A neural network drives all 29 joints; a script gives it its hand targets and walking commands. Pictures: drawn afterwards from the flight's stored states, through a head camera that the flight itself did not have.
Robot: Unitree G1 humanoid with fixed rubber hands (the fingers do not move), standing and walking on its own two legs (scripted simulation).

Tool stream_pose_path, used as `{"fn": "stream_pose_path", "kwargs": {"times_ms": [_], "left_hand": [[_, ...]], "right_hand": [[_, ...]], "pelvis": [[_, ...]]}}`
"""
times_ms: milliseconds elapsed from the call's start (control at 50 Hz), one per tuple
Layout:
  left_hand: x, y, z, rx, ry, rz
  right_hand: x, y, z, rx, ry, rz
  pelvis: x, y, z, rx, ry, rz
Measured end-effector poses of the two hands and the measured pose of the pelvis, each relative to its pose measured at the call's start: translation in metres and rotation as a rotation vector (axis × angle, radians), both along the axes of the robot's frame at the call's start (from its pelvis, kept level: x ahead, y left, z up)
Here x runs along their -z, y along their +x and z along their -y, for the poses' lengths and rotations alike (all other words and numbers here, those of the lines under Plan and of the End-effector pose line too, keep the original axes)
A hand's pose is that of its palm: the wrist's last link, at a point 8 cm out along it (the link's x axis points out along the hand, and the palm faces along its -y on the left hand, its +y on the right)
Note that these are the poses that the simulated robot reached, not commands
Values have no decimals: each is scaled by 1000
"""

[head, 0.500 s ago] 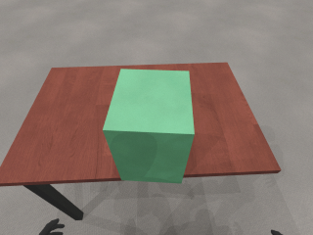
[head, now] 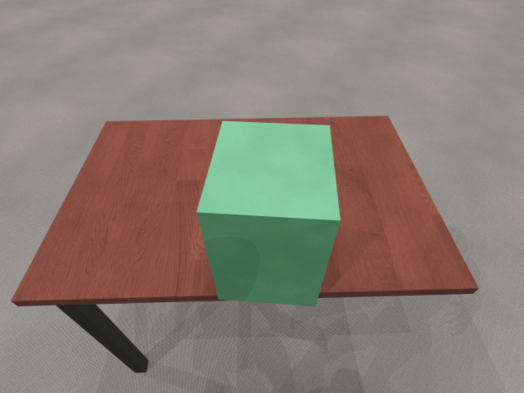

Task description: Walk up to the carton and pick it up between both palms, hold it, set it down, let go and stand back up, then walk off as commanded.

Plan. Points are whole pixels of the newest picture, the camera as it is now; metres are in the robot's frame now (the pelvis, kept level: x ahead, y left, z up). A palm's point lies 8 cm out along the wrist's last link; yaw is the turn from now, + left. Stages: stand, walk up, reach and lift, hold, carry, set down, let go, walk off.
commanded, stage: walk up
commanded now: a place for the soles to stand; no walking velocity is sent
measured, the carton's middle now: (270, 217) +0.42 +0.00 +0.02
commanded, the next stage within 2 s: reach and lift in 0.72 s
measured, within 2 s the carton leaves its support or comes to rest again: neither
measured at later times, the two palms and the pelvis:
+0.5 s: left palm out of the picture +0.08 +0.33 -0.10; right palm out of the picture +0.09 -0.30 -0.11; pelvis +0.01 +0.01 +0.00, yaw +1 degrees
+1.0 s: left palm (92, 358) +0.21 +0.29 -0.08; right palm out of the picture +0.15 -0.28 -0.09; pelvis -0.01 +0.00 -0.02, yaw -3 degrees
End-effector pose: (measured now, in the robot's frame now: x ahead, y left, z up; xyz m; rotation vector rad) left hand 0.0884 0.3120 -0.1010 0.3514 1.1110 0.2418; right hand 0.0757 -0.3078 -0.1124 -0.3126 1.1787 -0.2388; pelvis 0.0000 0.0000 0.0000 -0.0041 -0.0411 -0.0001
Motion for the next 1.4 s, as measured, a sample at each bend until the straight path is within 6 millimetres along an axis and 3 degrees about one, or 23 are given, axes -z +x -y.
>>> {"fn": "stream_pose_path", "kwargs": {"times_ms": [220, 500, 760, 820, 920, 980, 1040, 1160, 1260, 1400], "left_hand": [[-2, -8, -18, -15, 28, -10], [-5, -12, -19, -29, 40, -7], [-2, -19, -29, -49, 46, -19], [5, -1, -27, -73, 39, -99], [-1, 77, -2, 3, 9, 16], [-19, 114, 16, 47, 0, 125], [-32, 126, 28, 60, -2, 168], [-30, 97, 32, 13, -24, 111], [-26, 71, 31, -34, -50, 102], [-40, 73, 43, 5, -74, 215]], "right_hand": [[0, -8, -5, -9, -3, -34], [2, 17, -7, -41, 7, 1], [-1, 28, -10, -69, -14, 18], [3, 45, -13, -54, 6, 106], [-6, 74, -25, -55, 46, 259], [-15, 75, -26, -57, 59, 286], [-25, 70, -20, -63, 53, 308], [-38, 64, -9, -86, 34, 335], [-39, 67, -21, -119, 56, 353], [-37, 74, -53, -130, 112, 423]], "pelvis": [[1, 1, -7, -17, 4, -20], [2, 6, -7, -24, 3, -8], [5, 4, -12, -34, 4, -8], [12, -2, -12, 9, -11, -19], [20, -10, -6, 51, -24, 4], [18, -10, -1, 59, -27, 26], [14, -8, 3, 66, -24, 45], [8, -9, 7, 80, -3, 71], [6, -12, 11, 81, 5, 53], [3, -12, 10, 74, 5, 31]]}}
